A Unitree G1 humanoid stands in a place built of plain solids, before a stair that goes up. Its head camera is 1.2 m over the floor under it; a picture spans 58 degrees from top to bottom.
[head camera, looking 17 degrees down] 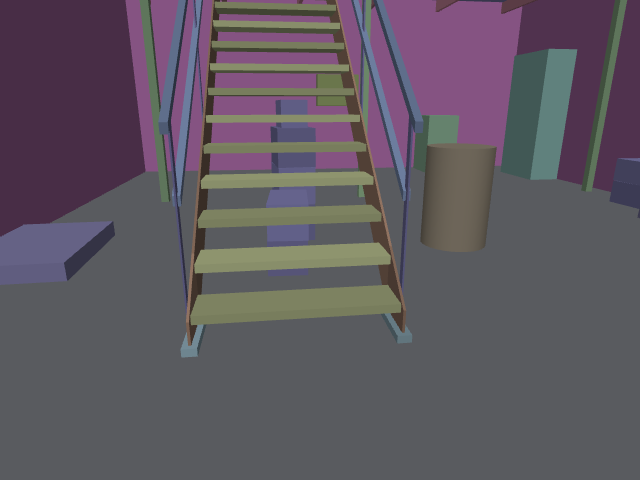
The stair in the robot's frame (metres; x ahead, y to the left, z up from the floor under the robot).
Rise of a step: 0.19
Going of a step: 0.24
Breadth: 1.09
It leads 7 degrees to the left of straight ahead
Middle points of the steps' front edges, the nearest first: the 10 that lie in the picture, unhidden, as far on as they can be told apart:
2.04 0.11 0.20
2.27 0.14 0.39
2.50 0.17 0.58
2.73 0.20 0.77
2.97 0.22 0.96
3.20 0.25 1.15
3.43 0.28 1.34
3.67 0.31 1.53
3.90 0.34 1.72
4.13 0.37 1.91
